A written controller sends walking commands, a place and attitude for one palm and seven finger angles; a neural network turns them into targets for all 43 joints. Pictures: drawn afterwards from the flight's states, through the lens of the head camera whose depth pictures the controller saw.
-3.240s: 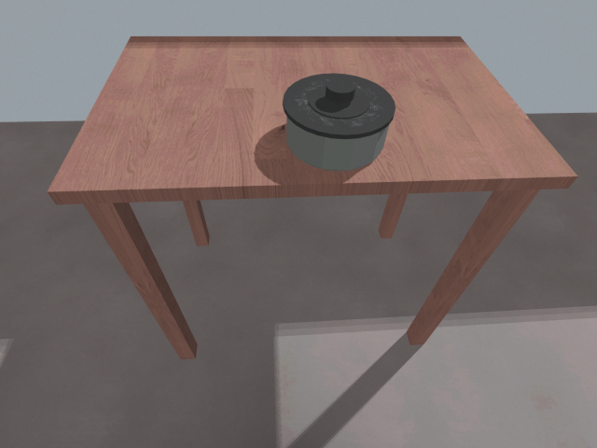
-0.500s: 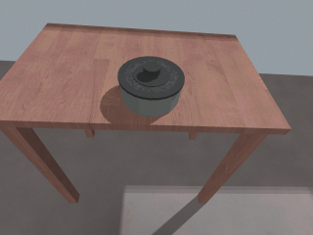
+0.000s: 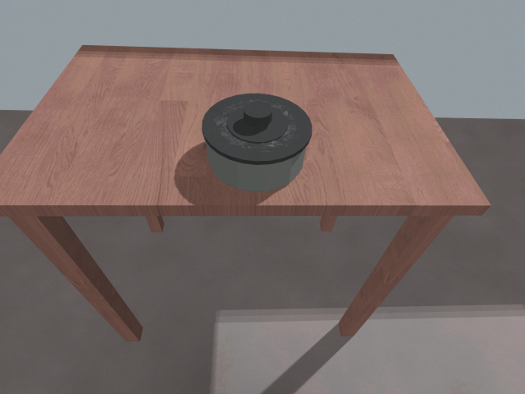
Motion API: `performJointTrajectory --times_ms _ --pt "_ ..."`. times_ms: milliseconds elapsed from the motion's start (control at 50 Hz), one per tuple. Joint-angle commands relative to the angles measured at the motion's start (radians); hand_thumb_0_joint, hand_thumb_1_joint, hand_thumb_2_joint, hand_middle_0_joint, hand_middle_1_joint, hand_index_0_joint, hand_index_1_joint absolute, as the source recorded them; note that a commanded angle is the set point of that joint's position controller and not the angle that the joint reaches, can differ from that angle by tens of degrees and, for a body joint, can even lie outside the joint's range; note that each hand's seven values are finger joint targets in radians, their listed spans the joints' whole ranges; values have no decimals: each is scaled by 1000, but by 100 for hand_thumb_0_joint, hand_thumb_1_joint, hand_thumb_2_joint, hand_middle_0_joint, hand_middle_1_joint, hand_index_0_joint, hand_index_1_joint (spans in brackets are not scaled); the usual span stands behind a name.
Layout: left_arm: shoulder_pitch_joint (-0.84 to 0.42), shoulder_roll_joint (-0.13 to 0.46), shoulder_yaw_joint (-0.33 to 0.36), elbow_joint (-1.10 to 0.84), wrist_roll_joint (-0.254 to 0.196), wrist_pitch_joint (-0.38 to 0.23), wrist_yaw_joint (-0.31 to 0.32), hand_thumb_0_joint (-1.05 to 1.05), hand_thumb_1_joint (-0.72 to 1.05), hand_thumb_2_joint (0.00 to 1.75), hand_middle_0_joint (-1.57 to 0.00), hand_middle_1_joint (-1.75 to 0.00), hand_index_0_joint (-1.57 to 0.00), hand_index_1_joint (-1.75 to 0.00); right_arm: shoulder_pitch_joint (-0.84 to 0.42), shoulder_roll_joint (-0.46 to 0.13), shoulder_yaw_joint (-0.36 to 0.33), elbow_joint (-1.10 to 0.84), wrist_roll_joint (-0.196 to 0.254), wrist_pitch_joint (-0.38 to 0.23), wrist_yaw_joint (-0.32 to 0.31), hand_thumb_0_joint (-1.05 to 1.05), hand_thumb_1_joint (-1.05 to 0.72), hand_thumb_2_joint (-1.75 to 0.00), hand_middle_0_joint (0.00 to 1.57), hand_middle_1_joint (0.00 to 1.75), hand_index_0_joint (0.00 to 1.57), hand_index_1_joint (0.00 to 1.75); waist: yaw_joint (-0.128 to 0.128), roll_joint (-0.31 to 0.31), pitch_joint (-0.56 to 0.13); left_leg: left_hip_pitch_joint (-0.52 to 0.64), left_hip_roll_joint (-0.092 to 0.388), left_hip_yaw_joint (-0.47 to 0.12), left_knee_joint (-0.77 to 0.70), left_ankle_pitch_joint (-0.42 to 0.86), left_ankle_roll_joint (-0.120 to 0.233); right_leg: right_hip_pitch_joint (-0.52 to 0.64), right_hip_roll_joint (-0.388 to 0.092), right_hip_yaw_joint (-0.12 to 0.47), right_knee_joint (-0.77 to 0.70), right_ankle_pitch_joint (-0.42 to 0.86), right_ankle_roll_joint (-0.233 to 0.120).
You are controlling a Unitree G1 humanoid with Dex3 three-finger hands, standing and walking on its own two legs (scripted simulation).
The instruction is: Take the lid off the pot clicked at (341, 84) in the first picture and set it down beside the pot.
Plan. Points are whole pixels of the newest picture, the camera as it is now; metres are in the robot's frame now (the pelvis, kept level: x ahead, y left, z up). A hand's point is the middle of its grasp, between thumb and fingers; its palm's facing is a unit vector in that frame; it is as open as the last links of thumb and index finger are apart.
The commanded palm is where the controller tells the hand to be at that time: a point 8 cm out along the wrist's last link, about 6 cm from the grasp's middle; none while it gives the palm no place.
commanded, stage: look again from close up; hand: left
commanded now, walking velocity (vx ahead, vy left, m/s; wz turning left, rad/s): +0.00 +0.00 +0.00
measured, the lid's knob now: (257, 114) +0.53 +0.04 +0.15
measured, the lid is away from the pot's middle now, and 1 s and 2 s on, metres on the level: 0.00 0.00 0.00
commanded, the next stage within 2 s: lift the closed hand beside the body in 1.06 s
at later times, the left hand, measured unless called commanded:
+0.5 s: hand out of the picture +0.04 +0.17 -0.18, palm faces +0.02 -0.98 -0.19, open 7.4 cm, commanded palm none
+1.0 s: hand out of the picture +0.05 +0.16 -0.18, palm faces +0.01 -0.98 -0.19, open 7.4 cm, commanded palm none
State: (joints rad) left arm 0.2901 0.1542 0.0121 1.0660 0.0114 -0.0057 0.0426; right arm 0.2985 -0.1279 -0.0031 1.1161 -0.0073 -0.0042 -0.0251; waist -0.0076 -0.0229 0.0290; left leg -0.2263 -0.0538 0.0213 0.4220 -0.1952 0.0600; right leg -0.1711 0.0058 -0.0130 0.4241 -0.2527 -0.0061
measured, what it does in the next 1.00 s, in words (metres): stands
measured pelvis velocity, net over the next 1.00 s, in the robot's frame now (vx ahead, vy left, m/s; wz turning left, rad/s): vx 0.04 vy -0.01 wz -0.01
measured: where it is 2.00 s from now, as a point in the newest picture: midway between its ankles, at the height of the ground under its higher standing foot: outside the picture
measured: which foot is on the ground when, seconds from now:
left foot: down 0.00-1.00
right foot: down 0.00-1.00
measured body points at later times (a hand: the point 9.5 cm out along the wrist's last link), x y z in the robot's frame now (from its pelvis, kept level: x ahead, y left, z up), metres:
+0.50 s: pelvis +0.03 +0.00 -0.01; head +0.04 +0.00 +0.44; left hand +0.04 +0.22 -0.17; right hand +0.06 -0.23 -0.16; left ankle +0.02 +0.08 -0.74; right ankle -0.02 -0.12 -0.74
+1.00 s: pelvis +0.04 -0.01 +0.00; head +0.06 +0.00 +0.44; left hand +0.05 +0.22 -0.17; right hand +0.06 -0.24 -0.15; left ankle +0.02 +0.08 -0.74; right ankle -0.02 -0.12 -0.74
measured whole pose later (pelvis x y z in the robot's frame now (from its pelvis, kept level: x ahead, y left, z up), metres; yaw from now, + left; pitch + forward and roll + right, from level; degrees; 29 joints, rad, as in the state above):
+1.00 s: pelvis +0.04 -0.01 +0.00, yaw +0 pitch +0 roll +0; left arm 0.27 0.19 0.00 1.04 0.01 -0.01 0.05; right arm 0.23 -0.15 0.01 1.10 -0.01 -0.02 -0.03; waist 0.00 -0.04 0.04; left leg -0.19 -0.04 0.02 0.48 -0.29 0.04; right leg -0.13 0.02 -0.01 0.47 -0.33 -0.03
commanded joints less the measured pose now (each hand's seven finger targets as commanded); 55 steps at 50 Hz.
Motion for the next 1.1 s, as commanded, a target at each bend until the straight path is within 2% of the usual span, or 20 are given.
performJointTrajectory --times_ms 0,20,40,60,80,120,140,200,280,380,460,500,520,540,620,660,700,780,880,1080 --pt "43 126 3 -56 8 -26 15 0 90 90 -20 -30 -20 -30 20 -113 -12 -118 -12 -17 7 0 -90 -90 20 30 20 30 -18 146 53 -64 107 -125 -11 -163 -33 -127 -118 117 -47 -202 -74" --pt "58 125 -2 -50 7 -28 10 0 90 90 -20 -30 -20 -30 36 -120 -8 -120 -12 -17 11 0 -90 -90 20 30 20 30 -18 134 14 -73 118 -150 -28 -168 -20 -99 -91 98 -21 -184 -71" --pt "70 120 1 -53 7 -19 5 0 90 90 -20 -30 -20 -30 36 -126 -14 -133 -12 -14 10 0 -90 -90 20 30 20 30 -4 174 -35 -58 135 -177 -54 -201 -5 -80 -70 55 32 -148 -72" --pt "86 102 0 -54 8 -16 4 0 90 90 -20 -30 -20 -30 23 -136 -18 -149 -9 -13 7 0 -90 -90 20 30 20 30 0 150 -32 -80 151 -206 -76 -239 5 -76 -54 39 54 -139 -63" --pt "91 91 -6 -51 9 -17 4 0 90 90 -20 -30 -20 -30 10 -146 -18 -152 -6 -15 7 0 -90 -90 20 30 20 30 6 97 -10 -106 156 -217 -82 -216 11 -66 -50 39 56 -105 -57" --pt "97 73 -13 -40 8 -24 4 0 90 90 -20 -30 -20 -30 9 -142 -14 -155 -2 -23 6 0 -90 -90 20 30 20 30 10 -1 19 -100 143 -194 -63 -130 12 -70 -65 72 27 -60 -56" --pt "85 82 -9 -42 6 -22 2 0 90 90 -20 -30 -20 -30 22 -139 -13 -154 -2 -25 5 0 -90 -90 20 30 20 30 7 -28 13 -79 138 -189 -55 -92 15 -72 -66 64 31 -46 -58" --pt "89 81 -12 -39 3 -25 8 0 90 90 -20 -30 -20 -30 26 -142 -11 -137 1 -32 2 0 -90 -90 20 30 20 30 0 -48 40 -49 129 -162 -31 -7 9 -91 -79 91 19 -6 -54" --pt "96 98 -8 -39 1 -23 10 0 90 90 -20 -30 -20 -30 15 -144 -8 -124 2 -37 -2 0 -90 -90 20 30 20 30 3 -12 23 -4 126 -143 -10 83 9 -78 -87 91 24 64 -50" --pt "89 113 -4 -43 -1 -21 11 0 90 90 -20 -30 -20 -30 -3 -143 -7 -110 2 -39 -6 0 -90 -90 20 30 20 30 7 -8 -3 30 129 -129 10 168 5 -52 -92 95 26 138 -46" --pt "80 122 -1 -50 -2 -16 10 0 90 90 -20 -30 -20 -30 -20 -142 -7 -102 2 -37 -9 0 -90 -90 20 30 20 30 13 29 5 29 130 -126 10 167 2 -48 -91 92 16 133 -46" --pt "80 126 -1 -52 -1 -18 10 0 90 90 -20 -30 -20 -30 -21 -138 -7 -95 3 -39 -10 0 -90 -90 20 30 20 30 14 43 -12 42 133 -122 18 220 -1 -30 -96 95 17 174 -45" --pt "79 130 -1 -50 -1 -18 10 0 90 90 -20 -30 -20 -30 -21 -136 -6 -90 3 -40 -11 0 -90 -90 20 30 20 30 15 43 -17 48 135 -119 22 240 -3 -23 -98 94 18 192 -45" --pt "77 131 1 -53 -4 -17 10 0 90 90 -20 -30 -20 -30 -24 -133 -8 -91 2 -39 -12 0 -90 -90 20 30 20 30 20 16 -26 54 137 -120 24 232 -1 -15 -94 88 15 191 -44" --pt "69 132 3 -54 -2 -17 11 0 90 90 -20 -30 -20 -30 -22 -135 -10 -79 1 -39 -16 0 -90 -90 20 30 20 30 15 49 -35 74 142 -115 29 285 -8 -5 -101 92 18 239 -47" --pt "65 132 4 -60 -2 -15 10 0 90 90 -20 -30 -20 -30 -29 -135 -12 -80 2 -37 -15 0 -90 -90 20 30 20 30 19 26 -28 63 141 -114 32 268 -8 -1 -98 89 11 236 -44" --pt "61 135 4 -58 -2 -15 11 0 90 90 -20 -30 -20 -30 -28 -133 -11 -72 3 -36 -16 0 -90 -90 20 30 20 30 15 23 -25 67 142 -111 29 268 -12 3 -103 94 8 254 -46" --pt "54 132 4 -59 -3 -12 8 0 90 90 -20 -30 -20 -30 -37 -133 -12 -67 2 -33 -15 0 -90 -90 20 30 20 30 19 22 4 54 140 -112 12 224 -12 -8 -101 92 -7 213 -43" --pt "55 135 5 -57 -4 -14 8 0 90 90 -20 -30 -20 -30 -31 -132 -13 -58 2 -33 -16 0 -90 -90 20 30 20 30 18 18 -25 73 142 -111 11 239 -15 13 -105 94 -10 237 -43" --pt "61 131 4 -50 -4 -15 7 0 90 90 -20 -30 -20 -30 -29 -125 -12 -41 4 -31 -16 0 -90 -90 20 30 20 30 20 10 -9 69 139 -109 0 228 -18 23 -112 94 -29 249 -40"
